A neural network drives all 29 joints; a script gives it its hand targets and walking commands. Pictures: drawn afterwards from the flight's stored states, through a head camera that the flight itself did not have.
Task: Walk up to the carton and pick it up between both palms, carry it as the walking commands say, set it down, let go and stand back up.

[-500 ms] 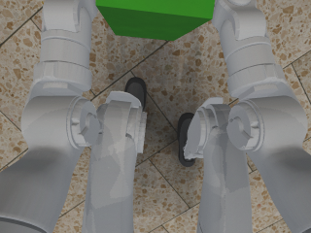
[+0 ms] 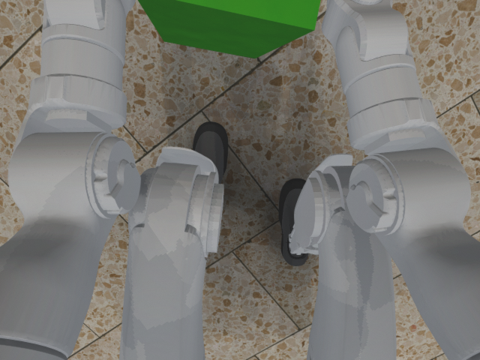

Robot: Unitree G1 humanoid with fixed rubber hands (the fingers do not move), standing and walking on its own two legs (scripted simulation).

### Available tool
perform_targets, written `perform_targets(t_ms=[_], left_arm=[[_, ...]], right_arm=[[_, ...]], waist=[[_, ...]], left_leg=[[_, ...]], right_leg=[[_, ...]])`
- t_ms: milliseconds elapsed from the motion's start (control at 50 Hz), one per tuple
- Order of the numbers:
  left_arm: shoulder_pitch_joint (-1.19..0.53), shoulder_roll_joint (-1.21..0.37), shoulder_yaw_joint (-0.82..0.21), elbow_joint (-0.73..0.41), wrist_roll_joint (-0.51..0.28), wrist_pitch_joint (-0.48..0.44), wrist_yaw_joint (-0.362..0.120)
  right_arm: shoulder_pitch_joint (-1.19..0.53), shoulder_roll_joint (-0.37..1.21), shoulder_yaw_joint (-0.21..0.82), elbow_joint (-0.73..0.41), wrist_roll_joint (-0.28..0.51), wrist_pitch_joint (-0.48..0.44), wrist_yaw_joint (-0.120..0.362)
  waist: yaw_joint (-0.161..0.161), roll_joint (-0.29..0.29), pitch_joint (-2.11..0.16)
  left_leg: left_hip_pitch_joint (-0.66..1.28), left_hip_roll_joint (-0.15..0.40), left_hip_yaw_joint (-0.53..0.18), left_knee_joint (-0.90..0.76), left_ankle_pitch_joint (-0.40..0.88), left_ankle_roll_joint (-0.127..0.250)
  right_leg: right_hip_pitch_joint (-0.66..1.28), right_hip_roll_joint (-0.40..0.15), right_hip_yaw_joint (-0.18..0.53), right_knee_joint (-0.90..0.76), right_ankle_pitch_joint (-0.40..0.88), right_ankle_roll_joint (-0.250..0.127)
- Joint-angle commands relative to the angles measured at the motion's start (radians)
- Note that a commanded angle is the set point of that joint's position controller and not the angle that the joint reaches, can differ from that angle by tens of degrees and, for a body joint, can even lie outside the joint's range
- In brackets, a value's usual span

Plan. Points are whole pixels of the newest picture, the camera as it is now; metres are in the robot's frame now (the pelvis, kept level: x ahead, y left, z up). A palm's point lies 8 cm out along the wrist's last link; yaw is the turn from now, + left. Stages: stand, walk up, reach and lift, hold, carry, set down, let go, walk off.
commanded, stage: set down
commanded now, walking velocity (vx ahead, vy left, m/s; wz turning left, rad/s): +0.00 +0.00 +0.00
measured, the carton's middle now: out of the picture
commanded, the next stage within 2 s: none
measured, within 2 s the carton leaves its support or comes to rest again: neither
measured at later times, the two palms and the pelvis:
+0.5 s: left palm out of the picture +0.54 +0.22 -0.16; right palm out of the picture +0.55 -0.05 -0.18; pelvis +0.00 +0.00 -0.01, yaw -1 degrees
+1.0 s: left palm out of the picture +0.54 +0.22 -0.16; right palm out of the picture +0.55 -0.05 -0.18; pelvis +0.00 +0.00 -0.01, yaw -2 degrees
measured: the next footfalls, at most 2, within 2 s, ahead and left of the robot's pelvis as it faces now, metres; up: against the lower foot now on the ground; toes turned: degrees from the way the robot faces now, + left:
none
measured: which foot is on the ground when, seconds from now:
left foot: down 0.00-1.00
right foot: down 0.00-1.00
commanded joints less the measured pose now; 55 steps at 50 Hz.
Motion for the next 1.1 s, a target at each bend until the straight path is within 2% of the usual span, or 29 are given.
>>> perform_targets(t_ms=[0,60,100,120,140,160,200,240,260,340,380,400,480,500,540,580,600,640,660,700,720,740,820,880,920,940,960,980,1080], left_arm=[[-0.343,-1.246,-0.282,0.071,-0.122,-0.034,-0.283],[-0.355,-1.231,-0.284,0.088,-0.139,-0.026,-0.286],[-0.425,-1.19,-0.287,-0.022,-0.107,-0.056,-0.275],[-0.431,-1.218,-0.292,-0.01,-0.135,-0.049,-0.274],[-0.415,-1.204,-0.306,0.01,-0.126,-0.045,-0.266],[-0.393,-1.224,-0.316,0.034,-0.113,-0.05,-0.264],[-0.442,-1.191,-0.302,-0.007,-0.15,-0.066,-0.259],[-0.389,-1.196,-0.303,0.03,-0.138,-0.069,-0.265],[-0.3,-1.213,-0.27,0.123,-0.104,-0.053,-0.268],[-0.339,-1.148,-0.241,0.086,-0.084,-0.071,-0.285],[-0.378,-1.172,-0.229,0.088,-0.08,-0.066,-0.285],[-0.275,-1.176,-0.219,0.156,-0.063,-0.062,-0.283],[-0.344,-1.157,-0.258,0.091,-0.098,-0.076,-0.292],[-0.326,-1.118,-0.246,0.109,-0.066,-0.078,-0.284],[-0.339,-1.126,-0.236,0.109,-0.088,-0.081,-0.288],[-0.292,-1.137,-0.217,0.162,-0.081,-0.072,-0.292],[-0.283,-1.117,-0.217,0.149,-0.074,-0.082,-0.287],[-0.366,-1.09,-0.208,0.111,-0.079,-0.098,-0.279],[-0.417,-1.083,-0.237,0.077,-0.101,-0.096,-0.286],[-0.318,-1.072,-0.201,0.143,-0.057,-0.092,-0.283],[-0.245,-1.079,-0.18,0.228,-0.056,-0.072,-0.289],[-0.33,-1.057,-0.194,0.123,-0.076,-0.081,-0.299],[-0.28,-1.051,-0.199,0.184,-0.061,-0.091,-0.3],[-0.321,-1.04,-0.157,0.146,-0.06,-0.104,-0.299],[-0.296,-1.036,-0.161,0.197,-0.043,-0.093,-0.302],[-0.31,-1.029,-0.184,0.176,-0.068,-0.099,-0.295],[-0.282,-1.046,-0.164,0.173,-0.044,-0.101,-0.296],[-0.336,-0.99,-0.182,0.151,-0.064,-0.104,-0.293],[-0.243,-1.008,-0.14,0.185,-0.028,-0.107,-0.29]], right_arm=[[-0.764,0.922,0.453,-0.232,0.083,-0.055,0.335],[-0.793,0.889,0.433,-0.244,0.078,-0.063,0.34],[-0.711,0.93,0.411,-0.175,0.069,-0.051,0.355],[-0.739,0.892,0.418,-0.207,0.074,-0.066,0.351],[-0.77,0.902,0.42,-0.254,0.098,-0.065,0.351],[-0.733,0.879,0.395,-0.211,0.08,-0.071,0.359],[-0.779,0.896,0.431,-0.231,0.099,-0.074,0.347],[-0.631,0.885,0.402,-0.13,0.057,-0.064,0.361],[-0.707,0.886,0.425,-0.205,0.069,-0.073,0.357],[-0.664,0.907,0.393,-0.156,0.034,-0.068,0.351],[-0.657,0.89,0.376,-0.147,0.028,-0.07,0.354],[-0.696,0.877,0.388,-0.197,0.04,-0.08,0.359],[-0.612,0.874,0.338,-0.086,0.034,-0.073,0.353],[-0.64,0.886,0.368,-0.117,0.045,-0.073,0.358],[-0.591,0.86,0.354,-0.067,0.011,-0.072,0.352],[-0.677,0.801,0.343,-0.194,0.001,-0.092,0.353],[-0.684,0.844,0.401,-0.174,0.044,-0.089,0.352],[-0.684,0.89,0.383,-0.138,0.044,-0.089,0.355],[-0.667,0.861,0.341,-0.108,0.036,-0.083,0.354],[-0.571,0.854,0.327,-0.065,-0.004,-0.072,0.36],[-0.596,0.811,0.324,-0.109,-0.008,-0.076,0.363],[-0.566,0.82,0.315,-0.056,-0.011,-0.06,0.356],[-0.556,0.824,0.309,-0.049,-0.022,-0.082,0.35],[-0.597,0.871,0.311,-0.088,-0.028,-0.074,0.351],[-0.593,0.813,0.302,-0.069,-0.028,-0.074,0.363],[-0.606,0.784,0.298,-0.084,-0.026,-0.086,0.349],[-0.582,0.828,0.3,-0.07,-0.019,-0.081,0.357],[-0.536,0.824,0.294,-0.014,-0.033,-0.068,0.357],[-0.535,0.83,0.285,-0.04,-0.044,-0.068,0.354]], waist=[[-0.027,-0.053,-1.592],[-0.054,-0.042,-1.555],[-0.006,-0.03,-1.563],[-0.037,-0.011,-1.623],[0.004,0.016,-1.584],[-0.011,0.062,-1.5],[-0.012,-0.028,-1.592],[-0.041,0.021,-1.502],[0.025,-0.015,-1.477],[0.016,-0.059,-1.391],[-0.001,-0.052,-1.366],[0.033,-0.028,-1.354],[-0.028,-0.001,-1.371],[0.056,-0.012,-1.354],[-0.033,-0.027,-1.319],[-0.005,-0.044,-1.28],[0.058,-0.032,-1.32],[0.057,-0.034,-1.302],[-0.003,-0.047,-1.249],[0.03,-0.035,-1.205],[0.002,-0.057,-1.184],[-0.006,-0.047,-1.209],[0.019,-0.007,-1.168],[0.01,-0.098,-1.133],[0.053,-0.029,-1.089],[-0.01,-0.033,-1.099],[0.046,-0.029,-1.135],[-0.008,-0.065,-1.154],[0.031,-0.055,-1.124]], left_leg=[[0.956,-0.078,0.01,0.068,0.221,0.022],[0.973,-0.058,-0.019,0.039,0.204,0.013],[0.984,-0.071,0.004,0.054,0.236,0.007],[1.023,-0.068,0.0,0.057,0.261,0.006],[1.076,-0.066,-0.019,0.047,0.273,0.018],[1.042,-0.059,-0.025,0.045,0.217,0.003],[1.052,-0.059,-0.018,0.058,0.219,0.013],[0.997,-0.063,-0.013,0.058,0.247,0.003],[0.956,-0.059,0.011,0.06,0.235,0.017],[0.856,-0.06,0.017,0.074,0.209,0.019],[0.87,-0.055,0.011,0.082,0.18,0.014],[0.855,-0.066,0.018,0.047,0.149,0.015],[0.863,-0.052,0.006,0.075,0.159,0.006],[0.857,-0.056,0.011,0.048,0.161,0.015],[0.842,-0.059,-0.006,0.077,0.164,0.011],[0.835,-0.061,-0.007,0.039,0.129,0.008],[0.824,-0.059,0.025,0.07,0.184,0.013],[0.848,-0.054,0.006,0.059,0.17,0.024],[0.8,-0.055,-0.008,0.055,0.108,0.015],[0.8,-0.057,-0.004,0.04,0.115,0.012],[0.795,-0.056,-0.026,0.045,0.067,0.019],[0.751,-0.05,-0.008,0.057,0.067,0.011],[0.722,-0.053,0.017,0.068,0.119,0.006],[0.706,-0.057,-0.009,0.058,0.081,0.023],[0.686,-0.05,0.019,0.056,0.062,0.01],[0.717,-0.06,-0.013,0.066,0.049,0.01],[0.724,-0.053,0.015,0.058,0.091,0.007],[0.755,-0.06,-0.025,0.05,0.039,0.011],[0.675,-0.058,0.022,0.063,0.063,0.012]], right_leg=[[0.123,0.083,0.039,-0.265,0.229,0.002],[0.075,0.081,0.012,-0.247,0.222,0.008],[0.035,0.086,0.048,-0.245,0.229,0.007],[0.08,0.073,0.032,-0.255,0.244,-0.002],[-0.005,0.09,0.037,-0.238,0.238,-0.002],[-0.059,0.089,0.036,-0.233,0.205,-0.012],[0.034,0.073,0.034,-0.233,0.209,-0.001],[-0.03,0.079,0.042,-0.23,0.227,-0.008],[0.012,0.073,0.052,-0.25,0.198,-0.005],[0.027,0.076,0.067,-0.265,0.206,-0.001],[0.001,0.081,0.08,-0.266,0.172,-0.009],[-0.005,0.09,0.051,-0.247,0.16,-0.004],[-0.007,0.075,0.06,-0.253,0.176,-0.011],[-0.023,0.076,0.056,-0.243,0.17,-0.007],[-0.049,0.073,0.049,-0.229,0.176,-0.003],[-0.066,0.076,0.062,-0.243,0.154,-0.01],[-0.009,0.074,0.071,-0.248,0.181,-0.012],[-0.046,0.077,0.058,-0.234,0.171,0.005],[-0.062,0.078,0.067,-0.247,0.141,-0.001],[-0.078,0.077,0.059,-0.238,0.143,-0.005],[-0.09,0.069,0.061,-0.241,0.106,-0.004],[-0.043,0.062,0.081,-0.252,0.117,-0.009],[-0.045,0.068,0.083,-0.251,0.173,-0.012],[-0.069,0.078,0.079,-0.245,0.148,-0.001],[-0.084,0.075,0.103,-0.254,0.121,-0.012],[-0.108,0.072,0.081,-0.236,0.112,-0.01],[-0.036,0.07,0.098,-0.254,0.141,-0.014],[-0.089,0.06,0.066,-0.217,0.126,-0.008],[-0.023,0.064,0.08,-0.249,0.129,-0.003]])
